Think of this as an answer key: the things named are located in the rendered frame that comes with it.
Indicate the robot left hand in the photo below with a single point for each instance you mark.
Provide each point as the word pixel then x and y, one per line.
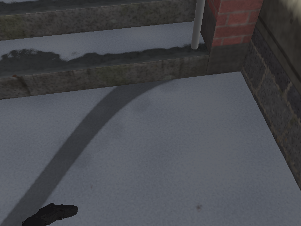
pixel 50 213

